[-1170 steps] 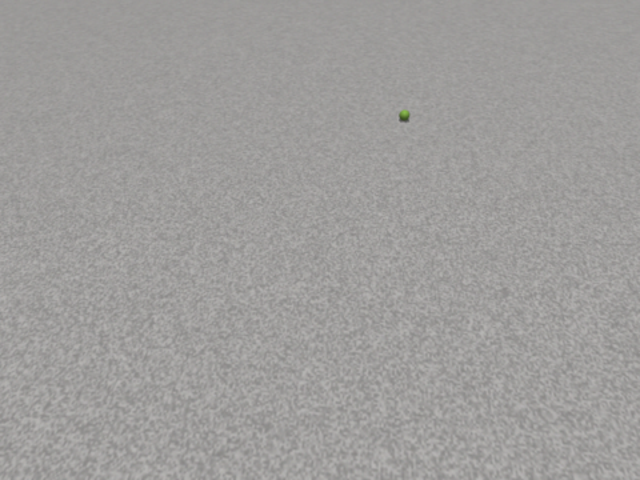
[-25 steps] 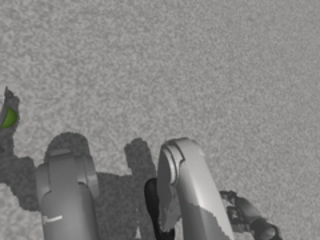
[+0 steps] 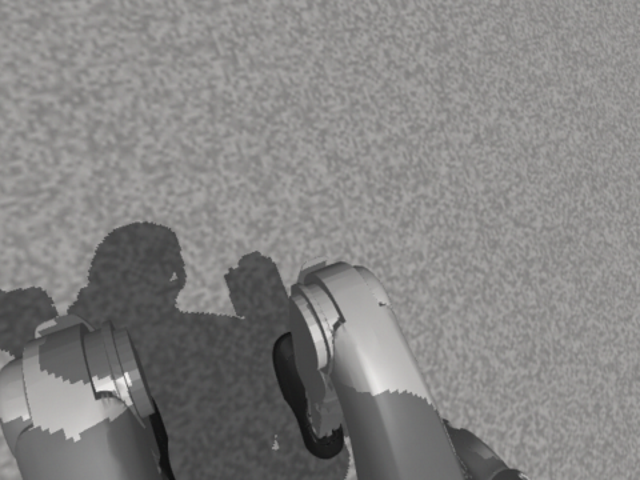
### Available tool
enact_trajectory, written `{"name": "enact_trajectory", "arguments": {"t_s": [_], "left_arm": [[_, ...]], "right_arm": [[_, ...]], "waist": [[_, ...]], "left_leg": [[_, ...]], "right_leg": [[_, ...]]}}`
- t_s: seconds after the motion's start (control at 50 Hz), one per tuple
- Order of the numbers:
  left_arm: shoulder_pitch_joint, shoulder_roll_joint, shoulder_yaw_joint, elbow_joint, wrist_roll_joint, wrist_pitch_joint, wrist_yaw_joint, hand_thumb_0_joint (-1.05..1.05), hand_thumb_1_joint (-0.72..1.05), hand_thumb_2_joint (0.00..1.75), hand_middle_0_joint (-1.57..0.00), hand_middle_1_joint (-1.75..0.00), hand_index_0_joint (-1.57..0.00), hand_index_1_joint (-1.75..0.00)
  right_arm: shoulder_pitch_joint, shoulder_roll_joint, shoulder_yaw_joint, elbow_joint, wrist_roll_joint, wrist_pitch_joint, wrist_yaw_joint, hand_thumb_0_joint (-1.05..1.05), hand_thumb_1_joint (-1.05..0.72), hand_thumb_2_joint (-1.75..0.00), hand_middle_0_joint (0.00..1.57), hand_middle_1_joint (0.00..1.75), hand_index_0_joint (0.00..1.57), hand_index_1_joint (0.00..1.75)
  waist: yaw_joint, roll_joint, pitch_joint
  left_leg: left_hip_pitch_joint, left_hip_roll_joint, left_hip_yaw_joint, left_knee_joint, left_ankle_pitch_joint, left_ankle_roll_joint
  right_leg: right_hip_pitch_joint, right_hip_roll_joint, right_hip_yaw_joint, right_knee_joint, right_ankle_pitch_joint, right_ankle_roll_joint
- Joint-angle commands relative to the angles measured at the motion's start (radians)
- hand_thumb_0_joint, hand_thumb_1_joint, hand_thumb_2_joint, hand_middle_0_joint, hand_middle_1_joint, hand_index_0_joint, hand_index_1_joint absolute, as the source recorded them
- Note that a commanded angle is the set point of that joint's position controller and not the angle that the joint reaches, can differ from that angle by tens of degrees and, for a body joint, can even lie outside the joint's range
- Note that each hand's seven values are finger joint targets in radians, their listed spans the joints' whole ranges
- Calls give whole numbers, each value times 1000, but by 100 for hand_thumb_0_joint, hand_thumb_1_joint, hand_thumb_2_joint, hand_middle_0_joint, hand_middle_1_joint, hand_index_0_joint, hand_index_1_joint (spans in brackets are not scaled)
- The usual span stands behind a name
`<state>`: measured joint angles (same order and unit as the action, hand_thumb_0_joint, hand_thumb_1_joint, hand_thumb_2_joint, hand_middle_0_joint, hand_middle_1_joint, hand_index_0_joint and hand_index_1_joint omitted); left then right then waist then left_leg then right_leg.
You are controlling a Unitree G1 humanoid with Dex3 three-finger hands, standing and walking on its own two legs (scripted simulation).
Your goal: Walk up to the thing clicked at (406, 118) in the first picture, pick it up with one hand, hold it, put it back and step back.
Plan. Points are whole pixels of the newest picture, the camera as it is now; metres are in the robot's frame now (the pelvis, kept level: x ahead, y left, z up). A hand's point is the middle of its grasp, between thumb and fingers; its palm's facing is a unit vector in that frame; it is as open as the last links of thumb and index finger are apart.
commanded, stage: rest palm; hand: left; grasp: from above
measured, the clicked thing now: out of the picture +0.41 +0.35 -0.27
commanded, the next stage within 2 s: close in 0.76 s
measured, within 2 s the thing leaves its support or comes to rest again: neither
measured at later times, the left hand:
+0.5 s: hand out of the picture +0.40 +0.35 -0.25, palm faces -0.41 -0.13 -0.90, open 14.0 cm
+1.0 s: hand out of the picture +0.39 +0.35 -0.25, palm faces -0.45 -0.19 -0.87, open 13.6 cm
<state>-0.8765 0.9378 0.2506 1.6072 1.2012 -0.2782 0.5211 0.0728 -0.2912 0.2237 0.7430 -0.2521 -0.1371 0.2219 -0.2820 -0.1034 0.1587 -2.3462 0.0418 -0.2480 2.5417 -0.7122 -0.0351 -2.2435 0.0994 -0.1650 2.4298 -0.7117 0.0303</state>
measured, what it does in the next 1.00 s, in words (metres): stands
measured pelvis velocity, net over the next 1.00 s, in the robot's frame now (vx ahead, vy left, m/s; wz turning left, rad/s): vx -0.01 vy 0.01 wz -0.04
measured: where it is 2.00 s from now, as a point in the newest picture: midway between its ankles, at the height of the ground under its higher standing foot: (238, 445)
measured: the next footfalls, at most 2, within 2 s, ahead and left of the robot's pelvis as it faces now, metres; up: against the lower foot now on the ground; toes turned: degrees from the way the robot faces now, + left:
none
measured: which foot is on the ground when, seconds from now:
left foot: down 0.00-1.00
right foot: down 0.00-1.00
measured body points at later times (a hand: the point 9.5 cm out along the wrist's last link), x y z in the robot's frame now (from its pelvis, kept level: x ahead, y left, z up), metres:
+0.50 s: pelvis +0.00 +0.01 -0.01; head +0.25 +0.14 +0.34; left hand +0.41 +0.35 -0.20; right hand +0.10 -0.25 -0.08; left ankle +0.06 +0.14 -0.27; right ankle +0.10 -0.11 -0.27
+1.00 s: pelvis -0.01 +0.01 +0.00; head +0.26 +0.13 +0.34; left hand +0.41 +0.36 -0.20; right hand +0.07 -0.25 -0.07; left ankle +0.06 +0.14 -0.27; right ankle +0.10 -0.11 -0.27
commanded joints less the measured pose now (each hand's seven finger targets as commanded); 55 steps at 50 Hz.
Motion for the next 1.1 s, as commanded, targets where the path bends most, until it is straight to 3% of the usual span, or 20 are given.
{"name": "enact_trajectory", "arguments": {"t_s": [0.0, 0.02, 0.06, 0.14, 0.2, 0.26, 0.34, 0.46, 0.48, 0.52, 0.58, 0.6, 0.68, 0.7, 0.74, 0.8, 0.86, 0.92, 0.96, 1.08], "left_arm": [[-188, 270, -15, -89, 5, -82, 60, 0, -50, 94, -6, -101, -7, -100], [-225, 271, -39, -102, 20, -93, 72, 0, -49, 93, -6, -103, -8, -101], [-212, 298, -27, -87, 50, -98, 105, 0, -49, 93, -6, -101, -8, -99], [-185, 263, -49, -31, 98, -73, 177, 0, -46, 92, -6, -101, -8, -99], [-225, 231, -85, -15, 116, -34, 221, 0, -50, 95, -6, -100, -7, -99], [-256, 212, -106, 6, 104, 5, 247, 0, -50, 95, -6, -99, -7, -99], [-300, 179, -153, 10, 87, 46, 244, 0, -49, 93, -6, -102, -7, -100], [-307, 206, -138, 15, 46, 72, 224, 0, -50, 92, -6, -103, -7, -101], [-306, 236, -115, 26, 41, 71, 219, 0, -49, 91, -6, -104, -7, -102], [-300, 220, -124, 33, 36, 75, 195, 0, -50, 91, -6, -105, -7, -102], [-271, 262, -81, 38, 22, 70, 182, 0, -50, 91, -6, -104, -7, -101], [-230, 285, -54, 34, 20, 68, 178, 0, -50, 91, -6, -104, -7, -102], [-223, 286, -54, 20, 9, 45, 157, 0, -50, 91, -6, -104, -7, -102], [-201, 301, -31, 13, 2, 36, 155, 0, -49, 91, -6, -104, -8, -102], [-200, 310, -26, 12, -7, 16, 149, 0, -49, 92, -6, -103, -8, -101], [-190, 295, -51, -5, -2, -12, 138, 0, -48, 92, -7, -103, -8, -101], [-188, 317, -36, -7, 3, -39, 145, 0, -41, 88, -9, -104, -12, -101], [-235, 289, -77, -17, 39, -52, 155, 0, -34, 83, -14, -101, -17, -97], [-256, 299, -74, -52, 46, -57, 177, 0, -30, 80, -15, -100, -19, -96], [-248, 260, -118, 3, 79, -13, 227, 0, -24, 76, -19, -95, -24, -91]], "right_arm": [[168, -300, -82, -6, -11, 4, -13, 0, -89, -90, 20, 30, 20, 30], [156, -299, -74, -4, -13, 1, -12, 0, -89, -90, 20, 30, 20, 30], [143, -318, -73, -4, -18, -3, -16, 0, -88, -90, 20, 30, 20, 30], [113, -324, -77, 11, -34, -13, -20, 0, -88, -90, 20, 30, 20, 30], [107, -323, -82, 35, -43, -33, -13, 0, -89, -90, 20, 30, 20, 30], [97, -329, -81, 45, -42, -53, -3, 0, -89, -90, 20, 30, 20, 30], [89, -335, -83, 48, -38, -89, 19, 0, -89, -90, 20, 30, 20, 30], [96, -336, -67, 37, -27, -122, 37, 0, -90, -90, 20, 30, 20, 30], [75, -344, -67, 13, -24, -129, 39, 0, -90, -90, 20, 30, 20, 30], [82, -335, -61, 4, -22, -138, 47, 0, -90, -90, 20, 30, 20, 30], [120, -344, -60, 16, -23, -142, 49, 0, -90, -90, 20, 30, 20, 30], [123, -343, -57, 13, -24, -138, 47, 0, -90, -90, 20, 30, 20, 30], [131, -339, -48, 0, -26, -131, 50, 0, -90, -90, 20, 30, 20, 30], [125, -334, -42, 0, -24, -126, 46, 0, -89, -90, 20, 30, 20, 30], [131, -330, -33, 0, -23, -121, 42, 0, -89, -90, 20, 30, 20, 30], [128, -349, -45, -5, -25, -108, 37, 0, -89, -90, 20, 30, 20, 30], [132, -336, -28, 1, -28, -97, 32, 0, -88, -90, 20, 30, 20, 30], [127, -356, -38, -8, -35, -93, 29, 0, -88, -90, 20, 30, 20, 30], [113, -358, -42, 4, -35, -93, 24, 0, -88, -90, 20, 30, 20, 30], [103, -360, -45, 24, -42, -101, 26, 0, -88, -89, 20, 30, 20, 30]], "waist": [[-9, 366, -737], [-10, 386, -704], [-11, 407, -663], [-3, 415, -657], [-14, 427, -657], [-28, 434, -649], [-46, 459, -624], [-44, 475, -662], [-45, 464, -656], [-52, 469, -653], [-53, 473, -656], [-37, 475, -680], [-47, 454, -665], [-33, 445, -680], [-39, 430, -676], [-42, 406, -662], [-38, 399, -660], [-60, 435, -641], [-50, 440, -644], [-51, 439, -618]], "left_leg": [[441, 9, 113, -191, 228, 62], [436, 9, 115, -195, 183, 58], [445, 7, 111, -216, 140, 51], [467, 8, 105, -241, 135, 42], [472, 12, 108, -236, 160, 40], [480, 13, 101, -236, 186, 37], [499, 18, 93, -229, 168, 36], [526, 22, 80, -240, 190, 35], [515, 23, 75, -238, 178, 37], [523, 23, 79, -226, 189, 37], [528, 22, 77, -224, 238, 35], [543, 23, 83, -227, 269, 35], [505, 21, 90, -213, 271, 43], [500, 23, 85, -217, 270, 44], [488, 24, 83, -210, 266, 47], [470, 24, 86, -201, 242, 52], [463, 28, 78, -199, 231, 53], [496, 28, 72, -216, 207, 43], [490, 28, 70, -221, 180, 41], [475, 26, 78, -229, 176, 37]], "right_leg": [[435, 23, -66, -252, 305, -35], [403, 23, -63, -250, 258, -42], [354, 22, -84, -245, 202, -49], [308, 30, -103, -235, 186, -58], [289, 38, -101, -233, 216, -58], [270, 35, -109, -222, 245, -55], [247, 27, -109, -209, 243, -54], [294, 22, -109, -217, 265, -50], [290, 20, -111, -213, 258, -50], [299, 20, -108, -202, 273, -50], [333, 17, -111, -201, 305, -48], [365, 25, -109, -212, 329, -47], [398, 25, -109, -217, 336, -43], [407, 31, -111, -224, 337, -43], [419, 28, -112, -228, 337, -40], [419, 31, -106, -241, 325, -36], [420, 33, -112, -241, 312, -35], [379, 33, -126, -225, 283, -44], [363, 35, -129, -232, 247, -48], [328, 41, -128, -239, 244, -49]]}}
